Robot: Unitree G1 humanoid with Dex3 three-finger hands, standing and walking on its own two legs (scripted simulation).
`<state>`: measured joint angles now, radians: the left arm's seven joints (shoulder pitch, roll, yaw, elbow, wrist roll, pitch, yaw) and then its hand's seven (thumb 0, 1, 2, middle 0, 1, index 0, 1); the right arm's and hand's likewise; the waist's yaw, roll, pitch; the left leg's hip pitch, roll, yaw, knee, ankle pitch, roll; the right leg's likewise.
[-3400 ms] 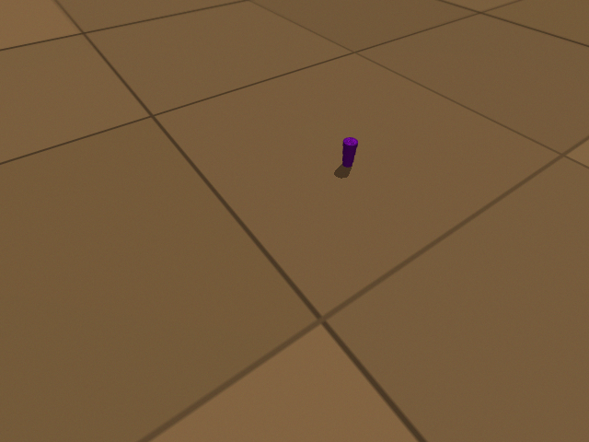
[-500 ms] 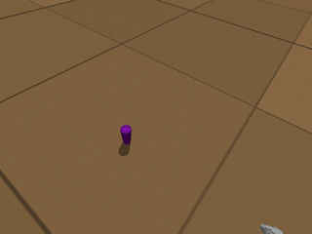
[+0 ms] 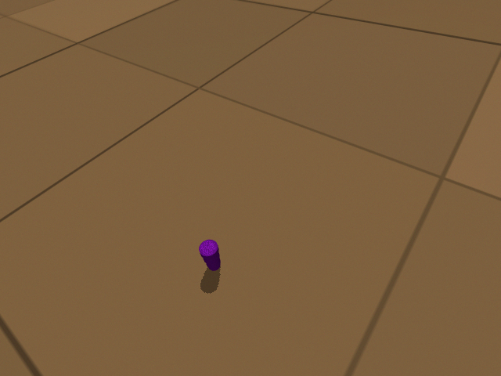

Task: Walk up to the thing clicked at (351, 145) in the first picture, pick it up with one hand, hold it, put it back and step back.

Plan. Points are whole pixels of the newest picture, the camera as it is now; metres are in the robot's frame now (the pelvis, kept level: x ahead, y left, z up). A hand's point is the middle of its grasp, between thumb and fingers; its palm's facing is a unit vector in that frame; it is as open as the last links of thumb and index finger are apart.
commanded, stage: walk up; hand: left
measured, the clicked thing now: (211, 256) +0.72 +0.23 -0.69
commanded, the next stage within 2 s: none
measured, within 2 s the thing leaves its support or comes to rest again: neither
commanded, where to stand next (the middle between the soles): +0.38 +0.03 m, yaw -1 degrees
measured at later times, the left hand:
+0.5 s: hand (93, 358) +0.21 +0.32 -0.15, palm faces -0.07 -0.94 -0.34, open 7.4 cm
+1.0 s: hand (119, 280) +0.37 +0.32 -0.15, palm faces -0.03 -0.91 -0.41, open 7.4 cm
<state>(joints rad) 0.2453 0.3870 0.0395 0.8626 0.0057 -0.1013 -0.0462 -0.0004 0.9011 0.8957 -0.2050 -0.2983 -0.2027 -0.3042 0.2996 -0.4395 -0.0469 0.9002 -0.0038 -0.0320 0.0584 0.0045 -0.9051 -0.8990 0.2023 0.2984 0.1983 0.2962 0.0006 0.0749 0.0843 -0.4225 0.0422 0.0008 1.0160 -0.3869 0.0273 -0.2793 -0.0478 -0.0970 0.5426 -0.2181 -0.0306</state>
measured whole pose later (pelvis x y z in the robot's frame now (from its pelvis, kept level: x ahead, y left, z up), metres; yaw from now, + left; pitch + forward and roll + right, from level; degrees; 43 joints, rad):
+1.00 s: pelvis +0.28 +0.05 -0.02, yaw +0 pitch -3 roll +1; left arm 0.18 0.41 0.01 0.91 0.00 -0.03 0.00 0.00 0.90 0.90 -0.21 -0.30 -0.20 -0.30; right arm 0.18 -0.40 -0.04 0.94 -0.01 -0.01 0.02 0.00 -0.90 -0.90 0.20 0.30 0.20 0.30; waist 0.01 0.00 0.12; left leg -0.37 0.03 0.03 0.69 -0.26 -0.01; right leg -0.37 -0.08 -0.03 0.76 -0.34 0.01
